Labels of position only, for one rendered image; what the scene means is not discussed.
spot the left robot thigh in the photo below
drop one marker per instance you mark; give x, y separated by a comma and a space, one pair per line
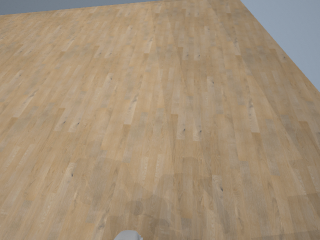
128, 235

